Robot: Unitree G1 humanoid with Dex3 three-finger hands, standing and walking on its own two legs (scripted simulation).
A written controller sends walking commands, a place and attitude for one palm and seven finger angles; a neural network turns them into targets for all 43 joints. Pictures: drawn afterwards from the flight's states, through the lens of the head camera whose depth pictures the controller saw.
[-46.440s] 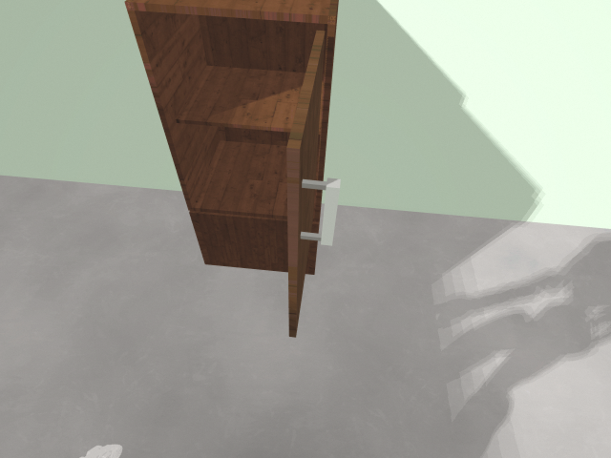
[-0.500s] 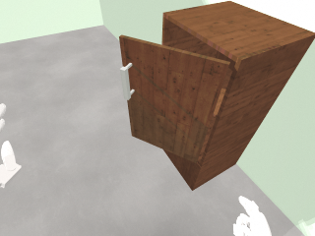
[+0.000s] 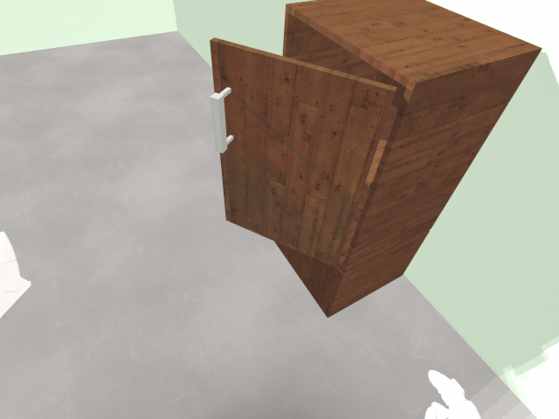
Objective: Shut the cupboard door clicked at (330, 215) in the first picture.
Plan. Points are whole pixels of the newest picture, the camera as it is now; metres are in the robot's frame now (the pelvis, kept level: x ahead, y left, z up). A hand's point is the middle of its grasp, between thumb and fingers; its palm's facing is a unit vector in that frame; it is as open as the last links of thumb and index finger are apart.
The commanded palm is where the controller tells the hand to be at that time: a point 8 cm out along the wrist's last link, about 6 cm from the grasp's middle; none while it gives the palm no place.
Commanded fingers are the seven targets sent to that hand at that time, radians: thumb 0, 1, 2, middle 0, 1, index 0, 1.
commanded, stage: step back with the hand held close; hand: left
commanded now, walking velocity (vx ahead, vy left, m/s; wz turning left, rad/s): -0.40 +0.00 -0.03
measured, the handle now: (223, 120) +0.76 +0.15 +0.01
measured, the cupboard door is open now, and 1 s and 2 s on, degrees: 33 33 33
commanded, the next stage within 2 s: stop stepping back and stand still in 0.52 s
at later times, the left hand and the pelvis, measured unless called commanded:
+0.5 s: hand out of the picture +0.07 +0.29 +0.21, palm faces +0.59 -0.70 -0.41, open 7.4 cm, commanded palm -0.01 +0.32 +0.19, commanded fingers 0.00 0.90 0.90 -0.20 -0.30 -0.20 -0.30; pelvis -0.09 +0.00 -0.01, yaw +10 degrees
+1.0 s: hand out of the picture -0.04 +0.28 +0.21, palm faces +0.36 -0.82 -0.45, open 7.4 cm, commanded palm -0.09 +0.32 +0.19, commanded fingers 0.00 0.90 0.90 -0.20 -0.30 -0.20 -0.30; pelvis -0.24 +0.02 +0.02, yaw -1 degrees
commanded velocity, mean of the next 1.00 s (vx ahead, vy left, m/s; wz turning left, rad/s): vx -0.12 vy -0.03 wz -0.10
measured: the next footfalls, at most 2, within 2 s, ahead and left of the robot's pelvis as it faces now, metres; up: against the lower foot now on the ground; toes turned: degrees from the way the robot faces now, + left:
right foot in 0.56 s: -0.08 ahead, -0.15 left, +0.00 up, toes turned +9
left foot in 0.72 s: -0.04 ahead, +0.12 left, +0.00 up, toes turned +10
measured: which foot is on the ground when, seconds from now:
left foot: down 0.00-0.56, up 0.58-0.70, down 0.72-0.98, up 1.00-1.00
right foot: down 0.00-0.34, up 0.36-0.54, down 0.56-0.72, up 0.74-1.00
